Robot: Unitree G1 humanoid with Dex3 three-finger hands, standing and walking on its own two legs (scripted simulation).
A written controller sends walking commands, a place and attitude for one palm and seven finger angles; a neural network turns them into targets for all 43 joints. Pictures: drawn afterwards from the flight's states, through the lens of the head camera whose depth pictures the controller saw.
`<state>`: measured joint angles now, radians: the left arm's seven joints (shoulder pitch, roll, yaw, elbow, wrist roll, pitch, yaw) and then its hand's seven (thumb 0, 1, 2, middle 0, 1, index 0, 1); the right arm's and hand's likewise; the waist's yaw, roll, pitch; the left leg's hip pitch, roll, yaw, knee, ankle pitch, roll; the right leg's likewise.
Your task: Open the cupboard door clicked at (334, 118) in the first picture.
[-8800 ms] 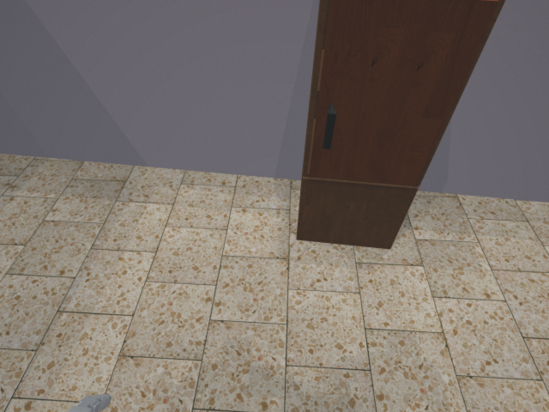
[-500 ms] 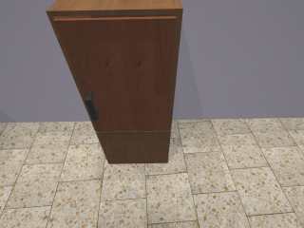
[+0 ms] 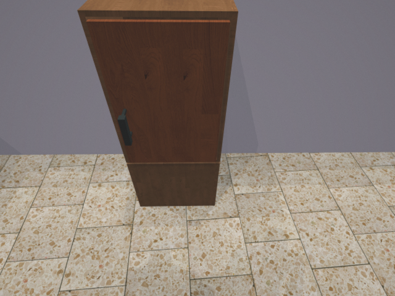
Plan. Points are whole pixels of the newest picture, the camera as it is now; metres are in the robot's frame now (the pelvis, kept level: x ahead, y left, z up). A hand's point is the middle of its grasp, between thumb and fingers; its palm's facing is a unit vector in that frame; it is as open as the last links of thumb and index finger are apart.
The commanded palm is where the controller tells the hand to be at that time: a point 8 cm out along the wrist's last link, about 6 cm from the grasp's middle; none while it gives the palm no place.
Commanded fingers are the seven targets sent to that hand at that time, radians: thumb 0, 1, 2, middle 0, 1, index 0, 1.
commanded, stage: come to a stop and stand still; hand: left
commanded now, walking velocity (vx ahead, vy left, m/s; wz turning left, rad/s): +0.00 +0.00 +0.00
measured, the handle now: (126, 127) +0.68 +0.31 -0.11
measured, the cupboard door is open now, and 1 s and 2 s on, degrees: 0 0 0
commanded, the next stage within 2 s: look again from close up in 0.76 s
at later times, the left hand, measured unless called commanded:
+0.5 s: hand out of the picture -0.04 +0.15 -0.18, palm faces +0.16 -0.96 -0.22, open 7.3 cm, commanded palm none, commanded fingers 0.00 0.90 0.90 -0.20 -0.30 -0.20 -0.30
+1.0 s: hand out of the picture -0.07 +0.11 -0.18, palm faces +0.12 -0.98 -0.18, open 7.3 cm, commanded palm none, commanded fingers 0.00 0.90 0.90 -0.20 -0.30 -0.20 -0.30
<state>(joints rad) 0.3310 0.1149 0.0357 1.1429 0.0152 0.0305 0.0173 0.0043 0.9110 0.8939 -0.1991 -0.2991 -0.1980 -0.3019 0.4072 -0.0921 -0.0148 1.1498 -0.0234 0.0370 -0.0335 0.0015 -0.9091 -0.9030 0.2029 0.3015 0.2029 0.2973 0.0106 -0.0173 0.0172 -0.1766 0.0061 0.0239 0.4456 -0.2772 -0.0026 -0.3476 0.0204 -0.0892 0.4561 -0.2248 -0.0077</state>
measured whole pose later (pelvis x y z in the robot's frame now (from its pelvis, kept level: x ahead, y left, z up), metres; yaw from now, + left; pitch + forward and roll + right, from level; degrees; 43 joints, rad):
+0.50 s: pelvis -0.03 -0.04 +0.00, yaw +4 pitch +1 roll -1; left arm 0.27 0.15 0.06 1.12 0.02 0.02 0.04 0.03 0.94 0.89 -0.20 -0.30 -0.20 -0.30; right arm 0.40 -0.15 -0.04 1.12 -0.02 0.01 -0.05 0.00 -0.91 -0.90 0.20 0.30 0.20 0.30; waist 0.01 0.01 -0.03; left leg -0.06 0.00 0.06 0.37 -0.37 0.06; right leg -0.31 0.09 -0.15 0.24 0.01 -0.06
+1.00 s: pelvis -0.04 -0.05 -0.01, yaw +4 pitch +0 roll +0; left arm 0.31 0.11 0.00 1.14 0.01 -0.04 0.06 0.02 0.93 0.89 -0.20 -0.30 -0.20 -0.30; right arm 0.25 -0.18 -0.03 1.07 -0.01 -0.02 -0.05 0.02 -0.94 -0.90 0.20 0.30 0.20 0.30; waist 0.01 0.02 0.02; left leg -0.12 0.02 0.05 0.51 -0.40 0.00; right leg -0.27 0.02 -0.02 0.55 -0.28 -0.02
